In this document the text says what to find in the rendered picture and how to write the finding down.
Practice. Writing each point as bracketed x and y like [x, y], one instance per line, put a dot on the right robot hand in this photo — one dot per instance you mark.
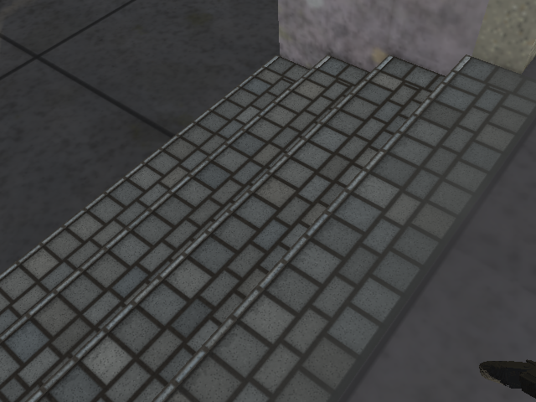
[517, 375]

